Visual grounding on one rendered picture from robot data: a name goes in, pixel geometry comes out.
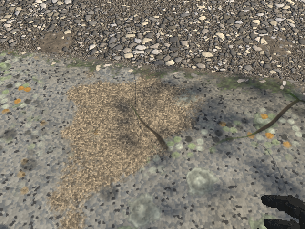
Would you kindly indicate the robot right hand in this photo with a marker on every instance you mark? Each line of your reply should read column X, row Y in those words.
column 291, row 205

